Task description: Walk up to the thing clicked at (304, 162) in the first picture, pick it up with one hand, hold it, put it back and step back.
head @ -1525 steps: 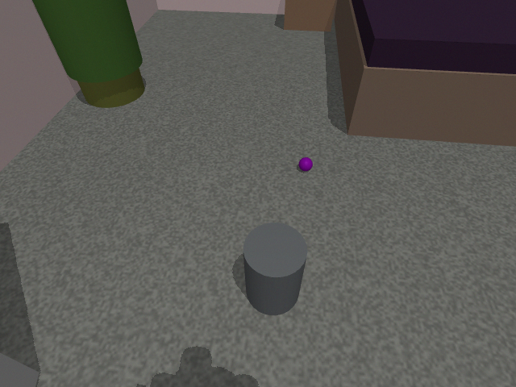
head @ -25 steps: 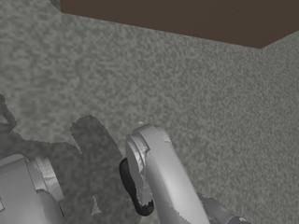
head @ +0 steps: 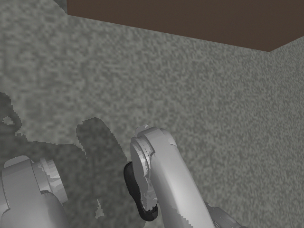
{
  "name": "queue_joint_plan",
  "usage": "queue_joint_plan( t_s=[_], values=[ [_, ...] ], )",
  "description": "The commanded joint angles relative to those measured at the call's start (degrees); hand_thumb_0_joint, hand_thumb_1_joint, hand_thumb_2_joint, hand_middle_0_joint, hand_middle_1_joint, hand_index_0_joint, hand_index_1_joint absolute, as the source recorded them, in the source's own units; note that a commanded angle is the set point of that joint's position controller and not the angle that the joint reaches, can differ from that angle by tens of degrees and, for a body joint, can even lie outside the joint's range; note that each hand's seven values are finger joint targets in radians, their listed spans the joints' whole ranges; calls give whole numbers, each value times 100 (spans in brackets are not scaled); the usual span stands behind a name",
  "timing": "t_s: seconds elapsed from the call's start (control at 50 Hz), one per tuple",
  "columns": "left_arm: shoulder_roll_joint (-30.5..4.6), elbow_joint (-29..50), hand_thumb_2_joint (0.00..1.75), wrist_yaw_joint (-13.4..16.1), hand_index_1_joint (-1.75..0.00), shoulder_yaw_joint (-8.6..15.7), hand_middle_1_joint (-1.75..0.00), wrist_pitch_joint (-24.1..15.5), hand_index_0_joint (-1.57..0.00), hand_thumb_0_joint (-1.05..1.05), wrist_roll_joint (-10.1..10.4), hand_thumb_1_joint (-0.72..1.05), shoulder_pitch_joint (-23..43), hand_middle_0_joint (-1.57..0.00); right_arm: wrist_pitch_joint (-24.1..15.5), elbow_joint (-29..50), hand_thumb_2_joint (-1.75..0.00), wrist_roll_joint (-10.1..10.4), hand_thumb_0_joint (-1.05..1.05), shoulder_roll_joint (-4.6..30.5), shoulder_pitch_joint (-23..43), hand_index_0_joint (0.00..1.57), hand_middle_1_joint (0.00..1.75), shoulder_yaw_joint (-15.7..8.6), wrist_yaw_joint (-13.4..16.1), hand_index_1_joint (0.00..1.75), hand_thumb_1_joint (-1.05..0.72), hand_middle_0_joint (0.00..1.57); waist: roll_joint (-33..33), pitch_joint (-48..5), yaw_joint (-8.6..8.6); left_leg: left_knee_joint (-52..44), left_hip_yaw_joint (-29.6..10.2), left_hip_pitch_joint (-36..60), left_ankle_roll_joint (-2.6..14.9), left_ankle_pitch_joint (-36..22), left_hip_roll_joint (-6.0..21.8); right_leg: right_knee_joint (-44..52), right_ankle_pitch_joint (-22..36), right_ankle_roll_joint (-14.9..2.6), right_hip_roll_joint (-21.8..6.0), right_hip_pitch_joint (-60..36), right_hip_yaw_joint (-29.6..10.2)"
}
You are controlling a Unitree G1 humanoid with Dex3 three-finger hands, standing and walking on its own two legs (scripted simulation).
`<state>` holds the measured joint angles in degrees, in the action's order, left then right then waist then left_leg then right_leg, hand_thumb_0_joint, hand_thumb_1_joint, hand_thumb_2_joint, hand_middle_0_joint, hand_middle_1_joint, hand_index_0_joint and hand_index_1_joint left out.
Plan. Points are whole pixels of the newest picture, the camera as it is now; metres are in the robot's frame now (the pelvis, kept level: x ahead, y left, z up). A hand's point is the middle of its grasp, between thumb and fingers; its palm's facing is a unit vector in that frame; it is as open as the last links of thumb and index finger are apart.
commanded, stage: settle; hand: left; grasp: from above
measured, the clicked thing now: out of the picture +0.42 +0.35 -0.26
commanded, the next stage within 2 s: lift in 0.66 s
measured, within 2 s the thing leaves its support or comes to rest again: leaves its support in 0.02 s
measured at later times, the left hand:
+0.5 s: hand out of the picture +0.40 +0.35 -0.15, palm faces -0.42 -0.14 -0.90, open 9.1 cm
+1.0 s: hand out of the picture +0.39 +0.35 -0.09, palm faces -0.43 -0.15 -0.89, open 9.1 cm
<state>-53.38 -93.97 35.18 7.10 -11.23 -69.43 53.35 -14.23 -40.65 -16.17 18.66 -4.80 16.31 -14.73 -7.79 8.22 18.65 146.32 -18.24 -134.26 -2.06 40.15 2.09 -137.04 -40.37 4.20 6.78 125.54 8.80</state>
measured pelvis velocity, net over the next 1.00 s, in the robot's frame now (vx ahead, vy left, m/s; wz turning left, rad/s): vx -0.01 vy -0.01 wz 0.13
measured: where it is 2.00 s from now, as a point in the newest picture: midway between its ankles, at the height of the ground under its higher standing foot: (106, 219)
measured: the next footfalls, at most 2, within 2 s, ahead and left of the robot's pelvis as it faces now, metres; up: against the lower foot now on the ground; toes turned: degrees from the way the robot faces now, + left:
none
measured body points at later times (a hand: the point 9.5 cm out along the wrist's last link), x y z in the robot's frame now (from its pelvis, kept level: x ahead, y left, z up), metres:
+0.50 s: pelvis +0.00 -0.01 +0.02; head +0.21 +0.10 +0.40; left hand +0.42 +0.35 -0.10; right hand +0.12 -0.25 -0.08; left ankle +0.06 +0.14 -0.27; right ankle +0.11 -0.13 -0.27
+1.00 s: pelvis -0.01 -0.01 +0.04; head +0.20 +0.08 +0.44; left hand +0.41 +0.35 -0.04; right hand +0.09 -0.27 -0.06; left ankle +0.06 +0.14 -0.27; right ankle +0.11 -0.13 -0.27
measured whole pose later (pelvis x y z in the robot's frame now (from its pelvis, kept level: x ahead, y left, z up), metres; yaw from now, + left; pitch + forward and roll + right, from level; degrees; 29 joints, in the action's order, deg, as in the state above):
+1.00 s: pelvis -0.01 -0.01 +0.04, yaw +8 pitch +32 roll -8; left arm -40.1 -70.7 13.2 2.6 -7.5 -65.0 48.9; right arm -0.5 -40.7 -5.8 16.2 -10.4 3.8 -7.3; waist 0.8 -3.8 10.9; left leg 133.9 -10.4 -130.6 -2.0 35.7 1.5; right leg -130.6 -39.1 3.0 3.2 124.0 3.6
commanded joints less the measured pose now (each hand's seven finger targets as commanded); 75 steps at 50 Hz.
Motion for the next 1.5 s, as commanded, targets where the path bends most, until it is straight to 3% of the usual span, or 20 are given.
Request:
queue_joint_plan(
  t_s=[0.0,0.04,0.06,0.08,0.1,0.18,0.2,0.24,0.34,0.54,0.6,0.74,0.78,0.88,1.0,1.14,1.26,1.32,1.42,1.48],
  values=[
    [-1328,955,68,185,-70,210,-75,62,-108,0,104,75,1242,-103,7,-82,-90,114,0,1848,-940,20,30,-741,2,30,-90,20,3227,-3962,41,-1527,904,2977,161,-1338,175,1130,1812,-514,109,-1750,741],
    [-1168,1215,73,97,-71,174,-75,114,-109,0,102,75,1159,-105,24,-97,-90,179,0,1759,-870,20,30,-845,-16,30,-90,20,3427,-4176,-157,-1588,930,3197,123,-1454,172,1075,1808,-555,96,-1571,703],
    [-973,1456,72,33,-72,11,-77,124,-109,0,117,76,1323,-104,40,-38,-90,206,0,1692,-855,20,30,-863,-35,30,-90,20,3482,-4176,-110,-1588,963,3138,140,-1425,162,1119,1807,-556,98,-1586,655],
    [-1055,1562,70,-19,-71,88,-76,172,-109,0,144,76,1327,-104,59,-73,-90,237,0,1712,-944,20,30,-912,-50,30,-90,20,3426,-4276,-118,-1611,972,3175,152,-1446,157,1149,1836,-555,87,-1658,633],
    [-980,1848,70,-67,-72,59,-77,206,-108,0,174,75,1355,-103,82,-86,-90,296,0,1678,-942,20,30,-967,-57,30,-90,20,3481,-4410,-249,-1651,1001,3210,145,-1486,140,1136,1848,-570,69,-1591,615],
    [-498,1816,71,-416,-72,-168,-76,352,-108,0,266,74,1146,-103,186,-113,-90,502,0,1622,-1019,20,30,-1236,-63,30,-91,20,3286,-4324,-305,-1778,1027,3136,163,-1212,113,1215,1555,-596,24,-1248,543],
    [-456,1980,70,-504,-72,-207,-76,361,-108,0,296,74,1394,-104,219,-104,-90,532,0,1617,-1064,20,30,-1263,-59,30,-91,20,3145,-4310,-233,-1774,1058,2965,201,-1112,92,1291,1493,-583,12,-1273,516],
    [-379,2084,73,-673,-74,-256,-78,412,-108,0,330,74,1278,-104,322,-62,-90,636,0,1522,-1082,20,30,-1311,-34,30,-91,20,3071,-4488,-399,-1837,1101,2933,225,-1047,70,1357,1388,-600,11,-1353,406],
    [-136,2254,73,-1057,-75,-384,-79,434,-106,0,443,72,1410,-102,562,-22,-90,792,0,1443,-1173,20,30,-1426,71,30,-91,20,2558,-4443,-417,-1943,1154,2815,273,-1005,12,1509,1312,-589,-49,-1393,326],
    [-394,2686,80,-1454,-80,-192,-83,246,-104,0,330,69,1620,-100,944,122,-90,882,0,1271,-1248,20,30,-1509,412,30,-91,20,2423,-4792,-635,-2098,1331,2987,280,-986,-68,1727,1062,-640,-112,-1598,97],
    [-273,2568,82,-1518,-82,-272,-86,225,-104,0,323,70,1616,-100,1024,147,-90,883,0,1227,-1287,20,30,-1498,507,30,-90,20,2265,-4673,-550,-2131,1382,2914,310,-965,-87,1832,1096,-606,-133,-1634,70],
    [-392,2844,80,-1629,-83,-211,-86,164,-108,0,314,71,1784,-104,1150,159,-91,912,0,1186,-1404,20,30,-1522,692,30,-94,20,2297,-4889,-606,-2257,1435,3039,311,-979,-103,1935,1076,-619,-179,-1721,42],
    [-495,2874,74,-1657,-79,-133,-83,188,-105,0,324,67,1656,-101,1176,164,-91,938,0,1149,-1389,20,30,-1553,725,30,-93,20,2476,-5064,-755,-2363,1460,3202,294,-1034,-100,1934,1105,-633,-180,-1798,-8],
    [-294,2971,76,-1873,-79,-206,-83,371,-97,0,497,61,1466,-93,1252,149,-90,1008,0,1132,-1484,20,30,-1676,773,30,-92,20,2490,-5118,-785,-2609,1527,3380,301,-996,-121,2109,1122,-637,-213,-1879,-16],
    [-271,3819,75,-2166,-77,-131,-82,423,-96,0,615,59,1164,-91,1358,220,-90,1177,0,1038,-1484,20,30,-1852,869,30,-91,20,2408,-5365,-1028,-2985,1589,3631,323,-861,-159,2414,923,-650,-259,-2076,-120],
    [-39,4455,80,-2429,-81,-264,-86,473,-93,0,800,56,779,-89,1438,357,-90,1320,0,931,-1490,20,30,-1995,996,30,-91,20,1919,-5361,-1066,-3358,1606,3864,385,-839,-161,2979,859,-614,-280,-2438,-263],
    [268,5086,75,-2658,-82,-441,-87,568,-89,0,1001,51,185,-84,1463,521,-90,1457,0,873,-1336,20,30,-2084,1104,30,-91,20,2037,-5240,-1210,-4129,1452,4457,343,-478,-123,3372,595,-630,-304,-2614,-237],
    [258,5569,79,-2709,-84,-380,-88,662,-89,0,1067,52,69,-84,1495,591,-90,1510,0,850,-1278,20,30,-2114,1167,30,-91,20,2018,-5521,-1317,-4412,1445,4931,336,-641,-110,3591,763,-626,-316,-2950,-269],
    [528,6105,79,-2752,-84,-451,-89,853,-88,0,1154,51,-267,-83,1532,624,-90,1587,0,785,-1157,20,30,-2167,1296,30,-91,20,2037,-5293,-1274,-5037,1360,5519,310,-753,-81,4016,950,-591,-369,-3331,-295],
    [581,6377,77,-2787,-81,-443,-86,984,-88,0,1197,52,-566,-84,1548,657,-90,1634,0,752,-1033,20,30,-2167,1372,30,-91,20,2113,-5270,-1392,-5514,1302,6026,281,-672,-48,4314,930,-582,-371,-3680,-314]
  ],
)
